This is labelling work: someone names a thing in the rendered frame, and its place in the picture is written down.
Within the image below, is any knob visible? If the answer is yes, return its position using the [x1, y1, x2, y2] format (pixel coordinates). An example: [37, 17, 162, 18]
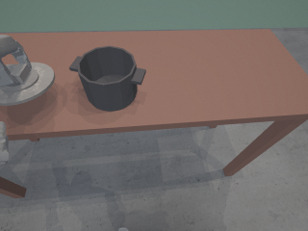
[6, 64, 31, 83]

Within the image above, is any lid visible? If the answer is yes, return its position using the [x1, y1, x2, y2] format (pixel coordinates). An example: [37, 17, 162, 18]
[0, 62, 56, 106]

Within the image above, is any left robot hand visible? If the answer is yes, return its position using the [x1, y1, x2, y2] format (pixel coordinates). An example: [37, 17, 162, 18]
[0, 35, 32, 87]

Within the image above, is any pot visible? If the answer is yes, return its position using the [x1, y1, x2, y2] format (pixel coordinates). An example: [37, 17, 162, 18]
[69, 45, 146, 112]

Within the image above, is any table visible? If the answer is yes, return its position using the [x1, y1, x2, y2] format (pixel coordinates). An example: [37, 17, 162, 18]
[0, 29, 308, 198]

